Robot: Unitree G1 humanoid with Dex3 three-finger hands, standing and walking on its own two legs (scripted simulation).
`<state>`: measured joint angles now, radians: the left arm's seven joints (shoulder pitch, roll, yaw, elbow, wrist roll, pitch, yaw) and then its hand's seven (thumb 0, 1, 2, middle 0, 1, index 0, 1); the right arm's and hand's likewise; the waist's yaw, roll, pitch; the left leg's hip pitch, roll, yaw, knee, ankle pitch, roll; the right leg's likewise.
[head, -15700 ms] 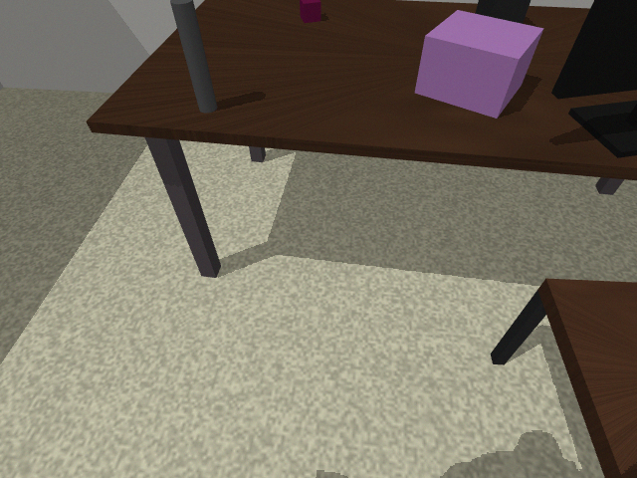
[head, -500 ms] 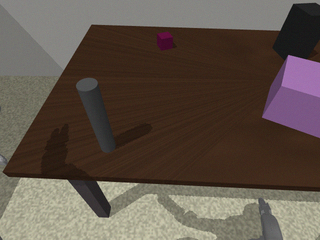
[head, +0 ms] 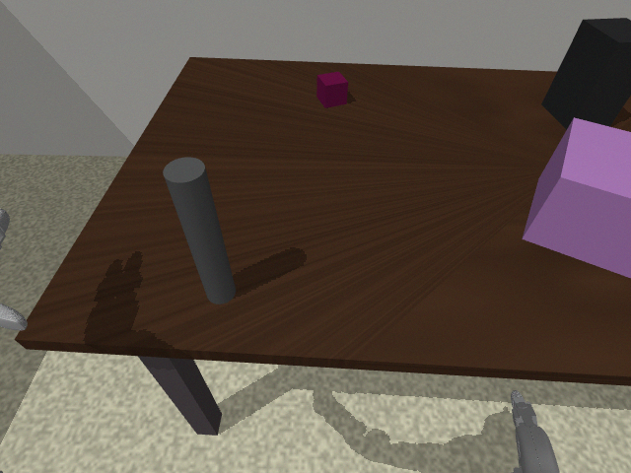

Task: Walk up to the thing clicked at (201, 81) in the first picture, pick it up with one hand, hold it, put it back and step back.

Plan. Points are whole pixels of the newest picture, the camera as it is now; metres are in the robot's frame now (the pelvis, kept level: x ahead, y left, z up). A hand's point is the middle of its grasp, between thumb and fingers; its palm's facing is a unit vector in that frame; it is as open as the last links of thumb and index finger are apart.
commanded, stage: go down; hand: left
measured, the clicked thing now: (206, 241) +0.41 +0.16 +0.08
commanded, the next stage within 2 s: approach in 0.42 s
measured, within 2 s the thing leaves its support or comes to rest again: neither
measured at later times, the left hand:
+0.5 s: hand (1, 257) +0.33 +0.35 +0.15, palm faces +0.08 -1.00 -0.02, open 17.3 cm
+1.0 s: hand (125, 276) +0.37 +0.26 +0.06, palm faces -0.02 -1.00 +0.07, open 17.1 cm
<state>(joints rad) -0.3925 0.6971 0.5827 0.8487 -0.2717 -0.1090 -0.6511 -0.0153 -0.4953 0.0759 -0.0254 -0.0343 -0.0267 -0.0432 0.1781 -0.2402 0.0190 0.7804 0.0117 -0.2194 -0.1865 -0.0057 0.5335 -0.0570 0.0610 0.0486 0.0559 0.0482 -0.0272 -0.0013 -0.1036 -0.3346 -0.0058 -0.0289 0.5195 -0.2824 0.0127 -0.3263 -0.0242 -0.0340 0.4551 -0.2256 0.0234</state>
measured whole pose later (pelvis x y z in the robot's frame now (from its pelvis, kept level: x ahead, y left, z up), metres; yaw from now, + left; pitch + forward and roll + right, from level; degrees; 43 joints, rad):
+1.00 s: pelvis -0.02 -0.01 -0.01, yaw +0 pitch +9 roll -1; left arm -0.47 0.52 0.44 0.92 -0.27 -0.26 -0.53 -0.01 -0.44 0.09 -0.03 -0.04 -0.03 -0.05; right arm 0.21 -0.24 0.02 0.58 -0.01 -0.22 -0.12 -0.01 0.56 -0.04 0.06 0.05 0.06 0.05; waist -0.08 -0.03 -0.07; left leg -0.50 0.00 -0.03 0.66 -0.32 0.00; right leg -0.50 -0.02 -0.03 0.62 -0.28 0.02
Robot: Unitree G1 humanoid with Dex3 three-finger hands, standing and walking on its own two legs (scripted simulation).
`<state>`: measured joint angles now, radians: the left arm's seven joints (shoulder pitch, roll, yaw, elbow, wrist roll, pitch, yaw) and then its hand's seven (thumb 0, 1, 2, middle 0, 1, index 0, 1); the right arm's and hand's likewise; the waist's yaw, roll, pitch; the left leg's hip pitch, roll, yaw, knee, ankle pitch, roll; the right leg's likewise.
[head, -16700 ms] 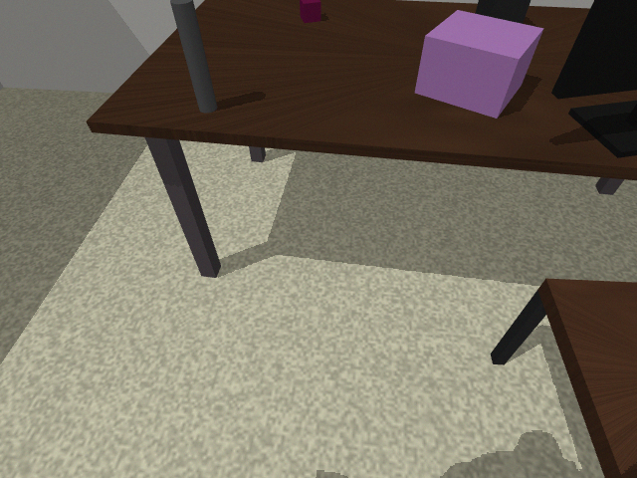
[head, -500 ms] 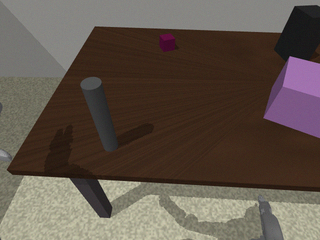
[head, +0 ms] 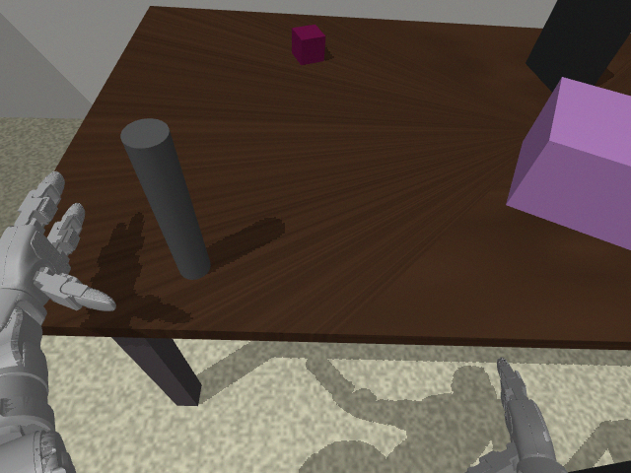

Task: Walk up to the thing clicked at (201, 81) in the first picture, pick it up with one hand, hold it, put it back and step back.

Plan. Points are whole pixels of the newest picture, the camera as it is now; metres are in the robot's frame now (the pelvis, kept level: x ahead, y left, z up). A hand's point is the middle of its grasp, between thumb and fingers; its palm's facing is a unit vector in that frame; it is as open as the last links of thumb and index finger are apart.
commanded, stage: close in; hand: left
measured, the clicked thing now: (175, 213) +0.42 +0.16 +0.09
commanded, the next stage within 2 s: rest palm in 0.66 s
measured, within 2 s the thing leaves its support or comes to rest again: leaves its support in 1.92 s
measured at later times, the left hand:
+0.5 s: hand (164, 242) +0.41 +0.19 +0.04, palm faces +0.05 -1.00 +0.03, open 17.2 cm
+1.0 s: hand (191, 244) +0.41 +0.15 +0.04, palm faces +0.07 -1.00 +0.03, open 17.0 cm
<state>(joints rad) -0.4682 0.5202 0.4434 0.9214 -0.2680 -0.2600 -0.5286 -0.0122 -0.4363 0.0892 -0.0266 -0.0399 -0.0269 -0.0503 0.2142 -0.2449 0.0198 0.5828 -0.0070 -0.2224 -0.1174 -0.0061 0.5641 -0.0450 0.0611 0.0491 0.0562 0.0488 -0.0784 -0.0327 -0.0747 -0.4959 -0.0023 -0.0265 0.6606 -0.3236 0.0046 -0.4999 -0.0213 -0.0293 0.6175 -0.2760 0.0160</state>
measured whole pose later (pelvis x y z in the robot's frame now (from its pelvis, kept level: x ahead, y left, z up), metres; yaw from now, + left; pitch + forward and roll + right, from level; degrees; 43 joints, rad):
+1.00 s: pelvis +0.00 -0.01 -0.03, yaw -1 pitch +12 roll +0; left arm -0.41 0.23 0.25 0.63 -0.17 -0.29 -0.08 -0.01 -0.52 0.04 -0.17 -0.07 -0.16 -0.07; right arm 0.39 -0.23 -0.09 0.20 0.00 -0.02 -0.02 -0.01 0.52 -0.06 0.06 0.05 0.05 0.05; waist -0.07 0.00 -0.11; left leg -0.66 0.01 0.00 0.91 -0.46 0.00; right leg -0.69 -0.01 0.00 0.89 -0.41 0.01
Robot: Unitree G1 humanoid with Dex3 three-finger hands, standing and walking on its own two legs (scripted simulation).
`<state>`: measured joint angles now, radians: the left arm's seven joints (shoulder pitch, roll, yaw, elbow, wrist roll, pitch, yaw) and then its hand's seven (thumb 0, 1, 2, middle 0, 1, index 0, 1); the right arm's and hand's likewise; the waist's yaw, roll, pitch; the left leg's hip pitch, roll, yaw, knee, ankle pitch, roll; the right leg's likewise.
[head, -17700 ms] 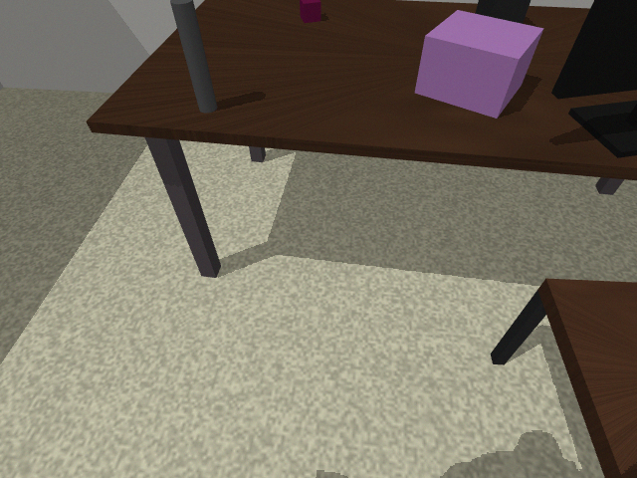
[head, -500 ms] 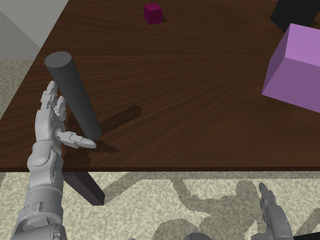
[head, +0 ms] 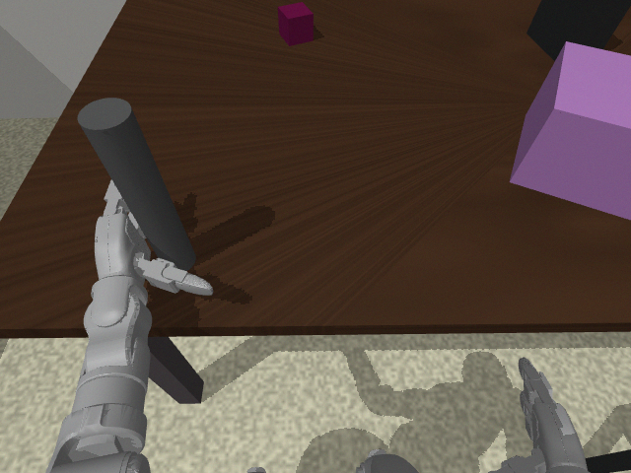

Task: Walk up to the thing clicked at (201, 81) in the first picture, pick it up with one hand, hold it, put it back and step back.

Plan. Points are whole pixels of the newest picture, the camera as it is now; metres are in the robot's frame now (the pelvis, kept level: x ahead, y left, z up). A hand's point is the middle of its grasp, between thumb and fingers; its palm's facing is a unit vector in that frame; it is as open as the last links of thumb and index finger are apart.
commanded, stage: close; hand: left
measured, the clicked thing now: (150, 203) +0.41 +0.18 +0.12
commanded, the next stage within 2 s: settle in 0.58 s
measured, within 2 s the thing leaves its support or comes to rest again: leaves its support in 0.92 s
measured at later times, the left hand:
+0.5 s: hand (168, 235) +0.41 +0.18 +0.06, palm faces +0.10 -0.99 +0.01, open 8.1 cm
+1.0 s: hand (162, 222) +0.42 +0.18 +0.08, palm faces +0.10 -0.99 -0.01, open 6.1 cm
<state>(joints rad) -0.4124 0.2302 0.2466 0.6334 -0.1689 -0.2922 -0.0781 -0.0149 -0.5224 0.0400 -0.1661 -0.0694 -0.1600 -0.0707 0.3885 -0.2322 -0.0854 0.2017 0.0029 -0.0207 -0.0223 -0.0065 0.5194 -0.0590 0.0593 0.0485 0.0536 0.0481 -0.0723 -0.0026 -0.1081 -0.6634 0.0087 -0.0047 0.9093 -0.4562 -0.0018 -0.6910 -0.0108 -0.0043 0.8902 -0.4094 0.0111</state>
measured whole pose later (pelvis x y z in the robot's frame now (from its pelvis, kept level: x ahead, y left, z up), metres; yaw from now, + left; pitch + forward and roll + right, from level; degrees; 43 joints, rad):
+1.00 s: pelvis -0.01 +0.01 +0.00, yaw +0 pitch +13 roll -1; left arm -0.52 0.27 0.25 0.73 -0.15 -0.28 -0.06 -0.01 0.04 1.18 -0.96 -1.16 -0.97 -1.16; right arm 0.39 -0.23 -0.06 0.17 0.00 0.02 -0.01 -0.01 0.53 -0.06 0.06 0.05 0.05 0.05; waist -0.07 0.01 -0.12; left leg -0.70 0.00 0.00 0.94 -0.46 0.01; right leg -0.73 -0.02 0.00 0.91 -0.41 0.02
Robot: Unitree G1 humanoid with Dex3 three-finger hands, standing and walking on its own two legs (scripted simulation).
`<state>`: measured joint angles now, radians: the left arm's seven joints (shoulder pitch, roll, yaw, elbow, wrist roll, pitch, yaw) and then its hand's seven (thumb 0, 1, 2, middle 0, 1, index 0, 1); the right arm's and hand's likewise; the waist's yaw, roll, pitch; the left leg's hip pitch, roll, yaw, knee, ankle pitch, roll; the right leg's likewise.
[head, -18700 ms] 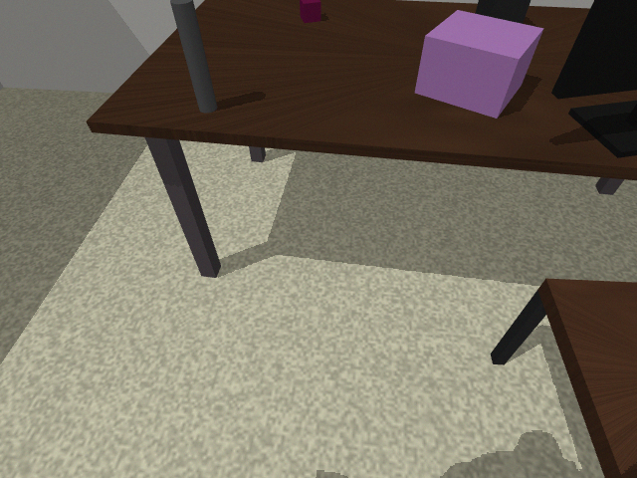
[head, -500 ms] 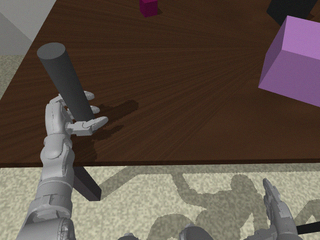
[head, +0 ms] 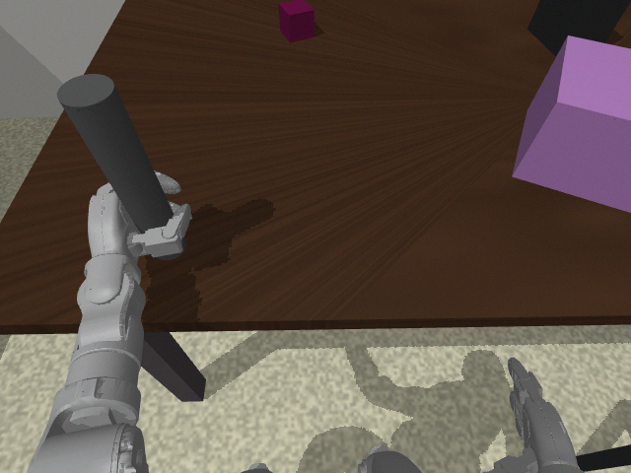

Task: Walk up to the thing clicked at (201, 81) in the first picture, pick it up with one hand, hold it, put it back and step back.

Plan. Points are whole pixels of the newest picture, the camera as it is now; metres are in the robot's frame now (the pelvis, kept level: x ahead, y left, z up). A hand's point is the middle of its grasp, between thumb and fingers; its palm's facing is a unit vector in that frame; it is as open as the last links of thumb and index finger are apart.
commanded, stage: settle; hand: left
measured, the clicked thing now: (137, 186) +0.42 +0.19 +0.14
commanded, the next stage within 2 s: lift in 0.58 s
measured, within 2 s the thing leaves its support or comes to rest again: neither
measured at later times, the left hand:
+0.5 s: hand (157, 189) +0.43 +0.17 +0.13, palm faces +0.10 -0.99 -0.01, open 6.1 cm
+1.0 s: hand (146, 174) +0.42 +0.17 +0.17, palm faces +0.09 -1.00 -0.01, open 6.1 cm
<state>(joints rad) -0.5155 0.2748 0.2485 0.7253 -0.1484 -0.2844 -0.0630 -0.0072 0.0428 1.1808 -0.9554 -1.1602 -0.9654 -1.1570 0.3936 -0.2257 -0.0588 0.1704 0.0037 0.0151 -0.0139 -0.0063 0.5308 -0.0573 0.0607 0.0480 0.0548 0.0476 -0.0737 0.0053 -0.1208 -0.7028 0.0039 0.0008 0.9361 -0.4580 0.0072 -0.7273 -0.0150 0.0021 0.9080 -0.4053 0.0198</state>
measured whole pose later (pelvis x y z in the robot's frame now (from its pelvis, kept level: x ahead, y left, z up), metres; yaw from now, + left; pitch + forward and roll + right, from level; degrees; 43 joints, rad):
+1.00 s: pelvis +0.00 +0.00 +0.02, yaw +0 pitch +7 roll +0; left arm -0.53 0.29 0.23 0.60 -0.18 -0.07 -0.08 -0.01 0.04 1.19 -0.97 -1.15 -0.97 -1.15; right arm 0.33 -0.24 -0.08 0.40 0.04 -0.04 -0.07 -0.01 0.54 -0.05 0.06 0.05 0.05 0.05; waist -0.04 0.03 -0.11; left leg -0.49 0.01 0.01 0.76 -0.39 0.00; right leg -0.52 -0.01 0.01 0.74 -0.34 0.01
